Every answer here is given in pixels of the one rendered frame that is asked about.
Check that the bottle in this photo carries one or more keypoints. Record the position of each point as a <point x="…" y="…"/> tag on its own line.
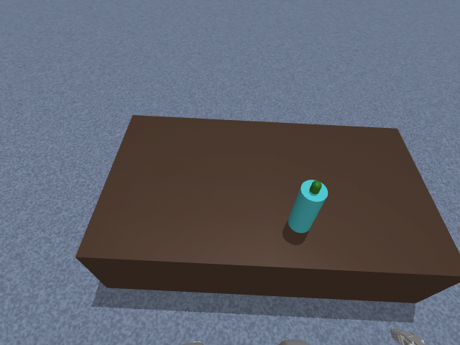
<point x="308" y="203"/>

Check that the right robot hand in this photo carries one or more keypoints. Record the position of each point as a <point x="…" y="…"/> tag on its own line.
<point x="406" y="338"/>

